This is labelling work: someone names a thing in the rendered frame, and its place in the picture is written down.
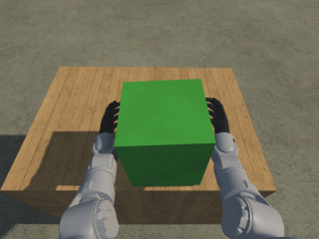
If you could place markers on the robot left upper arm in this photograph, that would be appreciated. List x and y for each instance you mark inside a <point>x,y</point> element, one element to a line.
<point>95,219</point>

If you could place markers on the carton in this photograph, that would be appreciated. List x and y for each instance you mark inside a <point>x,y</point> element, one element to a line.
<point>164,135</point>

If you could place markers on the robot right upper arm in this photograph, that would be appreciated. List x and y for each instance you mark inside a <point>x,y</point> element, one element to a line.
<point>245,218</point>

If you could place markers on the pedestal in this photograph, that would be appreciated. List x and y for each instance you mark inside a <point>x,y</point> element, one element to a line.
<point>55,155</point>

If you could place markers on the robot right forearm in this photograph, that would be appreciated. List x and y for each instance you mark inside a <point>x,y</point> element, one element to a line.
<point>229,172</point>

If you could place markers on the robot left hand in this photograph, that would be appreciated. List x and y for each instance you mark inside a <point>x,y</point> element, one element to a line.
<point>107,123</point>

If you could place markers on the robot left forearm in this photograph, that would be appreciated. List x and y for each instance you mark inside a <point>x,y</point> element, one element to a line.
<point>101,174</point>

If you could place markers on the robot right hand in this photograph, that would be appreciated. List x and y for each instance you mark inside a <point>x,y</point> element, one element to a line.
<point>219,121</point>

